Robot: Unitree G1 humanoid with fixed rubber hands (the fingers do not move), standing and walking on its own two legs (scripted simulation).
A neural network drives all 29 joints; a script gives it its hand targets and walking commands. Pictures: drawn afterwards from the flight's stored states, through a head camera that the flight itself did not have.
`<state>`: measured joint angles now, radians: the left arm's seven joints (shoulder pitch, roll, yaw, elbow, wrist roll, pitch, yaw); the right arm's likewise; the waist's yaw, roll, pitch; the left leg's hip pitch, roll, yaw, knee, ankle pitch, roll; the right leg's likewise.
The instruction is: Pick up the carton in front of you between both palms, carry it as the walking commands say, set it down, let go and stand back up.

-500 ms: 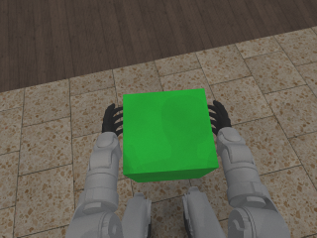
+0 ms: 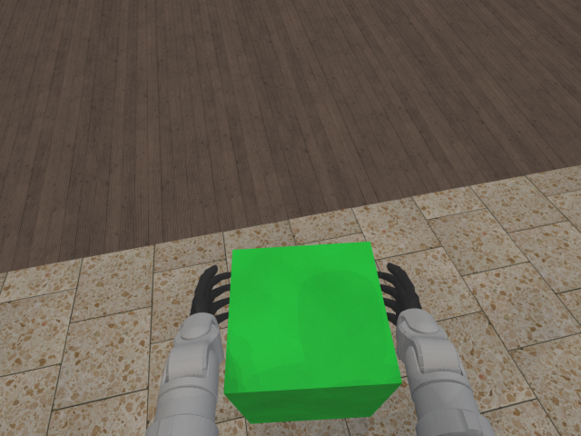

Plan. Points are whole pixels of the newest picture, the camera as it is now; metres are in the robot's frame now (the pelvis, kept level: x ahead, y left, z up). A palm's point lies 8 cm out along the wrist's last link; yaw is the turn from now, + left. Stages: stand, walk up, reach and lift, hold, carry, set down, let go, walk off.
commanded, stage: reach and lift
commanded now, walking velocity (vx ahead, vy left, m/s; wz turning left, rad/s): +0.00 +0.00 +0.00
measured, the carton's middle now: (306, 338) +0.31 -0.01 -0.09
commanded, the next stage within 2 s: hold in 1.24 s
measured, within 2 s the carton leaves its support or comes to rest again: neither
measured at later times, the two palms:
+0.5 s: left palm (188, 309) +0.29 +0.15 +0.06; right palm (422, 303) +0.29 -0.15 +0.06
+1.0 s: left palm (186, 297) +0.30 +0.15 +0.07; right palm (421, 292) +0.30 -0.15 +0.07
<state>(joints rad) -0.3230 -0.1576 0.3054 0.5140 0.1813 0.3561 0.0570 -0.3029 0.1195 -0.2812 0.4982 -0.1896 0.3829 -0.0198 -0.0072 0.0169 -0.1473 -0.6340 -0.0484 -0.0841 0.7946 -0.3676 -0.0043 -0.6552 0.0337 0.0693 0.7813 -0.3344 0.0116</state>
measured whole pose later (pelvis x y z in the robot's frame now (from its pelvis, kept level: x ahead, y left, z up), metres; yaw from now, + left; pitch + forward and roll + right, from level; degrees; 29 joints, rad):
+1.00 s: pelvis +0.01 +0.00 +0.04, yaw +0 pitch -5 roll +0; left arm -0.28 -0.16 0.26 0.31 0.28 0.64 -0.01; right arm -0.26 0.15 -0.23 0.29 -0.28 0.67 0.01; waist 0.00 0.01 0.02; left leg -0.08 -0.03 -0.09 0.40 -0.22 0.00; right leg -0.10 0.03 0.07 0.38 -0.19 0.00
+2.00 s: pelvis +0.00 +0.00 +0.04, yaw +0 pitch -8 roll +0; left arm -0.29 -0.16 0.26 0.24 0.28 0.74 -0.02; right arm -0.28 0.16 -0.22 0.23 -0.27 0.77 0.01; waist 0.00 0.01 0.04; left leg -0.03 -0.02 -0.09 0.39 -0.21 -0.01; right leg -0.05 0.03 0.07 0.38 -0.18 0.00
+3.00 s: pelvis +0.15 +0.00 +0.03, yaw +2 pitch +6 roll -2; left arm -0.02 -0.13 0.06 -0.46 0.06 1.10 0.11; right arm 0.01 0.13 -0.04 -0.48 -0.07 1.11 -0.11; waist -0.02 0.04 -0.17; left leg -0.08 0.05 0.00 0.37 -0.39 -0.01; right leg -0.41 -0.01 -0.19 0.44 -0.21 0.00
